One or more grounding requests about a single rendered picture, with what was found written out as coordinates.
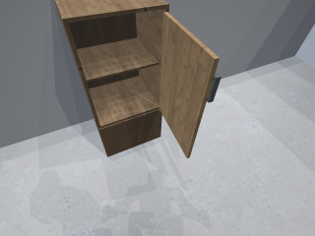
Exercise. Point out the handle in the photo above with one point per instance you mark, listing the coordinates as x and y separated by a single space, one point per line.
214 88

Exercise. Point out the cupboard door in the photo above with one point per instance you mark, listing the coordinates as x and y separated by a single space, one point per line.
187 72

